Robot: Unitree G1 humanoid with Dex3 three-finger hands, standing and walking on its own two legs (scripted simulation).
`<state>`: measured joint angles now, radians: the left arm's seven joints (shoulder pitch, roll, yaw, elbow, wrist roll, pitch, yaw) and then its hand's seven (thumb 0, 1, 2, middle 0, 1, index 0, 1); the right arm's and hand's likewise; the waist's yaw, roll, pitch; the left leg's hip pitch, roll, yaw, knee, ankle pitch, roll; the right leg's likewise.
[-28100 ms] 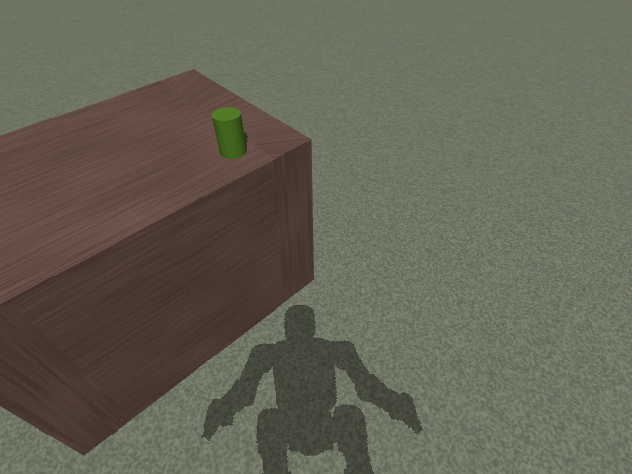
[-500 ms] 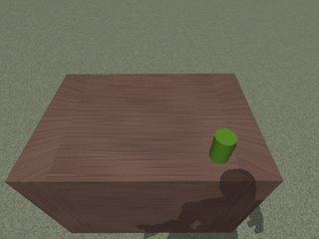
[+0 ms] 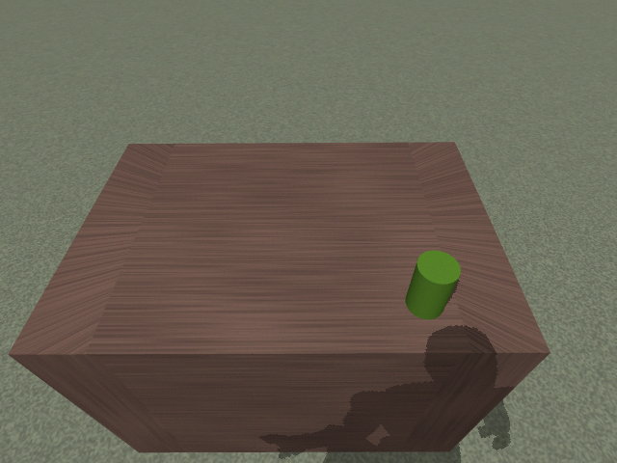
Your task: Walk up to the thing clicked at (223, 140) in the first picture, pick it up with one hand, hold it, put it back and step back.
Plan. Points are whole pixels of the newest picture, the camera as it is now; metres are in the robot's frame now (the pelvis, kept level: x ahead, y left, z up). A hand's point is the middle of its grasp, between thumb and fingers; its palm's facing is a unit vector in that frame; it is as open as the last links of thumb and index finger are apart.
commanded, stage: stand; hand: right
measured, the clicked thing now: (431, 285) +0.43 -0.20 -0.08
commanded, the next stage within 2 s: step back in 0.86 s
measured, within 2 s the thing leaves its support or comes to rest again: neither
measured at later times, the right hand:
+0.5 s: hand out of the picture +0.07 -0.25 -0.16, palm faces -0.03 +0.94 -0.34, open 7.4 cm
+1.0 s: hand out of the picture +0.07 -0.26 -0.16, palm faces -0.02 +0.93 -0.36, open 7.4 cm
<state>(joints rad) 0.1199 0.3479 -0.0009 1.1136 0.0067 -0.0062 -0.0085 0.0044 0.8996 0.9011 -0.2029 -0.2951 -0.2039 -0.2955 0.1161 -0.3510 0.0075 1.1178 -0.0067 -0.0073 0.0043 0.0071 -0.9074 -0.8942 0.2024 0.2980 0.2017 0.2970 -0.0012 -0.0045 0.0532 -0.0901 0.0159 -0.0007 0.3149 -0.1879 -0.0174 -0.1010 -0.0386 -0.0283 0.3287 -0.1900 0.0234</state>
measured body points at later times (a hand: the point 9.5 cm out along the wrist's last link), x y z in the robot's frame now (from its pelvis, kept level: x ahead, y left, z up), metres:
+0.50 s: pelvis +0.00 +0.00 +0.00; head +0.01 +0.00 +0.45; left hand +0.07 +0.30 -0.13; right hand +0.07 -0.30 -0.13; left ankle -0.01 +0.13 -0.75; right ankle -0.01 -0.13 -0.75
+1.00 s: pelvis -0.02 +0.00 -0.01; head +0.02 +0.00 +0.44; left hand +0.07 +0.31 -0.14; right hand +0.07 -0.31 -0.14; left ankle -0.01 +0.13 -0.75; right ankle -0.01 -0.13 -0.75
